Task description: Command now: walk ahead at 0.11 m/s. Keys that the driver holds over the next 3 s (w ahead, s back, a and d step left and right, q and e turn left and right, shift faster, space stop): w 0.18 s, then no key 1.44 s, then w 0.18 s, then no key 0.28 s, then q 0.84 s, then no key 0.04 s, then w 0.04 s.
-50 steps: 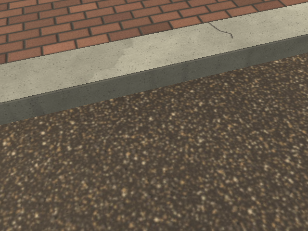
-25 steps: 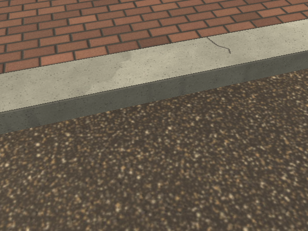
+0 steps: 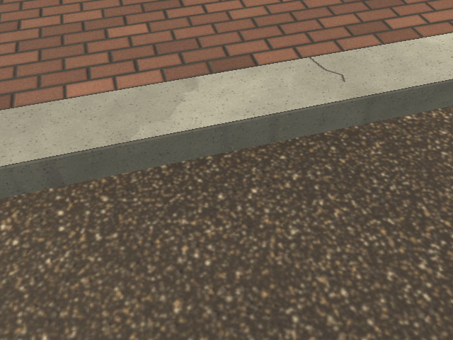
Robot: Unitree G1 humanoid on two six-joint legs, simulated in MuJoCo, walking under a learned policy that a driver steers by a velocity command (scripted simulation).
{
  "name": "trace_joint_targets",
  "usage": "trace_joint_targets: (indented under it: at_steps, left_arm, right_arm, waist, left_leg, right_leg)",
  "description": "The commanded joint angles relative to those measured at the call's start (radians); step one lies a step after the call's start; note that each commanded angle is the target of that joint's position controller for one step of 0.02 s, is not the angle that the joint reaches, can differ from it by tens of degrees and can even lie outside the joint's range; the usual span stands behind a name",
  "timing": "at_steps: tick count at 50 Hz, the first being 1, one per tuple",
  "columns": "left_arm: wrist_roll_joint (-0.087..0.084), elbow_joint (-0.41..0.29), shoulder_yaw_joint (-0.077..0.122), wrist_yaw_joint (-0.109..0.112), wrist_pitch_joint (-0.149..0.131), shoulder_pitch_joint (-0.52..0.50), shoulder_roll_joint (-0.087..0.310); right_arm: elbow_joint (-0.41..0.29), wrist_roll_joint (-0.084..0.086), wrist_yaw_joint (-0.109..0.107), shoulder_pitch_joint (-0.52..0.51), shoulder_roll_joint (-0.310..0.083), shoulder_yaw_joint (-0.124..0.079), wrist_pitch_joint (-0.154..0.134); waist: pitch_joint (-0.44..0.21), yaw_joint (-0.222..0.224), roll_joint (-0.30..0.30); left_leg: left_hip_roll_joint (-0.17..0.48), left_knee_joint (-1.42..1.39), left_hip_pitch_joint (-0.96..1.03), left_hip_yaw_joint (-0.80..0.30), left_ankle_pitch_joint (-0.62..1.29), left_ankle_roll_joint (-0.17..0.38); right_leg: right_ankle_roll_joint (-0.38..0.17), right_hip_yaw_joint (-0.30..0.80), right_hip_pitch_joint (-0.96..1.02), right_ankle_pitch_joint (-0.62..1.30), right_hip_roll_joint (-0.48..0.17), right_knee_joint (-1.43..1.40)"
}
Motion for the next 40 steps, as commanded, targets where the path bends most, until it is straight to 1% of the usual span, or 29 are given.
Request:
trace_joint_targets:
  at_steps: [1,2,3,5,6,8,10,11,12,13,14,15,16,17,19,20,21,23,25,26,28,29,30,31,32,33,34,37,40]
  left_arm:
    - [-0.013,-0.013,0.038,0.009,-0.001,0.074,0.161]
    - [-0.019,-0.016,0.047,0.010,-0.004,0.096,0.191]
    - [-0.023,-0.017,0.059,0.011,-0.014,0.106,0.225]
    - [-0.015,-0.020,0.059,0.010,-0.043,0.105,0.202]
    - [-0.019,-0.025,0.056,0.008,-0.053,0.098,0.181]
    - [-0.033,-0.035,0.057,0.003,-0.057,0.072,0.176]
    - [-0.033,-0.040,0.060,-0.003,-0.045,0.035,0.195]
    - [-0.029,-0.038,0.059,-0.004,-0.037,0.038,0.194]
    - [-0.025,-0.039,0.055,-0.002,-0.036,0.040,0.190]
    - [-0.014,-0.050,0.039,-0.001,-0.039,0.030,0.141]
    - [0.001,-0.072,0.018,0.010,-0.049,0.067,0.059]
    - [-0.018,-0.062,0.027,0.011,-0.053,0.084,0.086]
    - [-0.037,-0.058,0.035,0.009,-0.054,0.072,0.116]
    - [-0.034,-0.051,0.039,0.006,-0.051,0.048,0.123]
    - [-0.018,-0.044,0.051,0.011,-0.038,0.024,0.125]
    - [-0.016,-0.037,0.049,0.009,-0.032,0.027,0.103]
    - [-0.016,-0.036,0.044,0.008,-0.027,0.023,0.078]
    - [-0.016,-0.048,0.034,0.011,-0.022,-0.028,0.058]
    - [-0.016,-0.056,0.032,0.015,-0.010,-0.070,0.072]
    - [-0.019,-0.053,0.033,0.015,-0.001,-0.074,0.084]
    - [-0.014,-0.039,0.036,0.016,0.012,-0.069,0.093]
    - [-0.002,-0.035,0.039,0.017,0.016,-0.073,0.104]
    - [0.009,-0.032,0.045,0.020,0.020,-0.074,0.130]
    - [0.005,-0.035,0.052,0.024,0.021,-0.081,0.170]
    - [-0.012,-0.025,0.058,0.021,0.020,-0.112,0.187]
    - [-0.018,-0.023,0.055,0.016,0.017,-0.124,0.139]
    - [-0.012,-0.015,0.050,0.014,0.011,-0.129,0.115]
    - [-0.008,0.004,0.052,0.009,-0.005,-0.135,0.116]
    - [-0.011,0.021,0.052,0.008,-0.005,-0.141,0.117]
  right_arm:
    - [-0.023,0.008,-0.004,0.005,-0.090,-0.016,-0.007]
    - [-0.047,0.010,-0.001,-0.038,-0.091,-0.015,-0.016]
    - [-0.073,0.014,0.006,-0.076,-0.079,-0.011,-0.032]
    - [-0.098,0.031,0.025,-0.100,-0.089,-0.015,-0.065]
    - [-0.101,0.035,0.034,-0.092,-0.096,-0.018,-0.079]
    - [-0.107,0.036,0.050,-0.094,-0.095,-0.019,-0.104]
    - [-0.074,0.032,0.058,-0.024,-0.072,-0.021,-0.109]
    - [-0.035,0.027,0.057,0.063,-0.078,-0.030,-0.103]
    - [-0.009,0.021,0.051,0.145,-0.097,-0.042,-0.094]
    - [-0.005,0.013,0.042,0.222,-0.158,-0.058,-0.088]
    - [-0.001,0.001,0.041,0.309,-0.287,-0.077,-0.084]
    - [0.005,-0.008,0.047,0.298,-0.218,-0.052,-0.094]
    - [-0.024,-0.002,0.049,0.206,-0.179,-0.038,-0.104]
    - [-0.053,-0.002,0.052,0.123,-0.151,-0.027,-0.107]
    - [-0.073,-0.006,0.052,0.048,-0.090,-0.003,-0.101]
    - [-0.064,-0.016,0.048,0.056,-0.067,0.007,-0.098]
    - [-0.056,-0.022,0.043,0.069,-0.068,0.012,-0.096]
    - [-0.055,-0.025,0.030,0.061,-0.114,0.008,-0.089]
    - [-0.054,-0.016,0.023,0.063,-0.159,-0.002,-0.078]
    - [-0.054,-0.010,0.023,0.061,-0.161,-0.004,-0.072]
    - [-0.055,0.007,0.026,0.035,-0.142,-0.001,-0.062]
    - [-0.047,0.015,0.031,0.050,-0.130,0.000,-0.060]
    - [-0.038,0.009,0.035,0.079,-0.114,0.001,-0.061]
    - [-0.036,-0.009,0.041,0.115,-0.099,0.002,-0.064]
    - [-0.023,-0.010,0.039,0.184,-0.073,0.003,-0.058]
    - [-0.022,-0.008,0.034,0.148,-0.075,0.005,-0.051]
    - [-0.030,-0.004,0.029,0.122,-0.075,0.005,-0.045]
    - [-0.031,-0.009,0.022,0.125,-0.082,0.005,-0.030]
    - [-0.033,-0.005,0.022,0.117,-0.087,0.004,-0.026]
  waist:
    - [0.040,0.025,-0.088]
    - [0.088,0.047,-0.135]
    - [0.135,0.062,-0.186]
    - [0.185,0.062,-0.176]
    - [0.175,0.051,-0.146]
    - [0.132,0.040,-0.109]
    - [0.084,-0.007,-0.104]
    - [0.047,-0.037,-0.094]
    - [0.006,-0.070,-0.074]
    - [-0.043,-0.097,0.063]
    - [-0.124,-0.093,0.325]
    - [-0.143,-0.070,0.244]
    - [-0.062,-0.037,0.149]
    - [-0.039,-0.013,0.095]
    - [-0.013,0.020,0.079]
    - [-0.023,0.028,0.090]
    - [-0.034,0.035,0.097]
    - [-0.055,0.035,0.092]
    - [-0.080,0.021,0.089]
    - [-0.084,0.021,0.089]
    - [-0.058,0.040,0.074]
    - [-0.036,0.046,0.051]
    - [-0.027,0.037,0.014]
    - [-0.028,0.000,-0.050]
    - [-0.030,-0.045,-0.115]
    - [-0.013,-0.010,-0.079]
    - [-0.011,-0.004,-0.060]
    - [-0.050,-0.006,-0.047]
    - [-0.066,-0.003,-0.034]
  left_leg:
    - [-0.074,0.084,-0.024,0.091,-0.211,0.034]
    - [-0.080,0.177,-0.132,0.107,-0.254,0.040]
    - [-0.044,0.280,-0.204,0.075,-0.231,0.058]
    - [0.032,0.433,-0.396,-0.002,-0.288,0.091]
    - [0.057,0.431,-0.452,-0.018,-0.296,0.104]
    - [0.061,0.270,-0.378,0.008,-0.250,0.114]
    - [-0.010,0.093,-0.101,0.100,-0.085,0.094]
    - [-0.066,0.040,0.057,0.142,0.027,0.074]
    - [-0.082,0.010,0.174,0.132,0.067,0.069]
    - [0.054,-0.068,0.272,-0.049,0.137,0.103]
    - [0.319,-0.180,0.398,-0.435,0.375,0.266]
    - [0.380,-0.214,0.348,-0.566,0.393,0.348]
    - [0.362,-0.187,0.273,-0.447,0.417,0.334]
    - [0.301,-0.180,0.214,-0.317,0.453,0.290]
    - [0.208,-0.193,0.127,-0.148,0.554,0.223]
    - [0.173,-0.190,0.101,-0.093,0.610,0.210]
    - [0.153,-0.181,0.099,-0.058,0.669,0.211]
    - [0.142,-0.161,0.093,-0.028,0.741,0.222]
    - [0.160,-0.152,0.096,-0.045,0.736,0.239]
    - [0.169,-0.156,0.088,-0.058,0.695,0.243]
    - [0.158,-0.156,0.037,-0.063,0.524,0.228]
    - [0.131,-0.158,0.010,-0.063,0.385,0.198]
    - [0.099,-0.156,-0.012,-0.060,0.235,0.163]
    - [0.042,-0.143,-0.052,-0.030,0.093,0.131]
    - [-0.004,-0.167,-0.054,0.003,0.060,0.104]
    - [-0.019,-0.148,-0.022,0.026,0.065,0.089]
    - [-0.019,-0.132,-0.013,0.033,0.102,0.081]
    - [-0.010,-0.099,0.041,0.033,0.226,0.082]
    - [-0.003,-0.086,0.070,0.032,0.267,0.084]
  right_leg:
    - [-0.077,0.145,-0.125,-0.332,-0.103,-0.201]
    - [-0.127,0.263,-0.123,-0.488,-0.188,-0.273]
    - [-0.187,0.401,-0.134,-0.540,-0.290,-0.334]
    - [-0.244,0.504,-0.040,-0.414,-0.383,-0.362]
    - [-0.235,0.480,0.028,-0.333,-0.380,-0.343]
    - [-0.183,0.351,0.062,-0.181,-0.322,-0.310]
    - [-0.141,0.203,-0.070,-0.039,-0.232,-0.239]
    - [-0.124,0.158,-0.139,0.064,-0.195,-0.168]
    - [-0.095,0.118,-0.180,0.212,-0.159,-0.067]
    - [-0.025,0.024,-0.242,0.219,-0.075,0.178]
    - [0.056,-0.056,-0.436,-0.182,0.051,0.487]
    - [0.060,0.071,-0.451,-0.326,0.024,0.695]
    - [0.045,0.096,-0.494,-0.279,-0.023,0.776]
    - [0.036,0.076,-0.481,-0.206,-0.063,0.763]
    - [0.031,0.056,-0.405,-0.093,-0.110,0.624]
    - [0.036,0.042,-0.346,-0.044,-0.107,0.556]
    - [0.044,0.031,-0.308,-0.019,-0.104,0.468]
    - [0.058,0.016,-0.240,0.001,-0.091,0.301]
    - [0.066,0.000,-0.186,0.020,-0.078,0.203]
    - [0.065,-0.002,-0.156,0.052,-0.077,0.168]
    - [0.045,-0.007,-0.075,0.158,-0.077,0.054]
    - [0.028,0.004,-0.032,0.253,-0.082,-0.028]
    - [0.012,0.043,0.016,0.369,-0.113,-0.054]
    - [-0.009,0.072,0.067,0.494,-0.150,-0.029]
    - [-0.040,0.065,0.060,0.456,-0.139,0.016]
    - [-0.030,0.057,0.018,0.413,-0.116,0.011]
    - [-0.020,0.057,0.008,0.427,-0.111,0.005]
    - [-0.016,0.051,0.015,0.506,-0.103,0.015]
    - [-0.020,0.049,0.018,0.525,-0.101,0.019]
Next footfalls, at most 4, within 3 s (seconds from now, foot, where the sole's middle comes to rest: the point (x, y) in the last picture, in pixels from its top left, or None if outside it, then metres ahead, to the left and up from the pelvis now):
0.26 left None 0.12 0.15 -0.77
0.60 right None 0.20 -0.07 -0.77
1.94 right None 0.28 -0.09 -0.77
2.48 left None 0.27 0.13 -0.77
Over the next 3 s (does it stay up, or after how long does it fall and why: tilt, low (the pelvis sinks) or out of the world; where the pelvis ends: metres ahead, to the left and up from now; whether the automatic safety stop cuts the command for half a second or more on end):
stays up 0.27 0.02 0.00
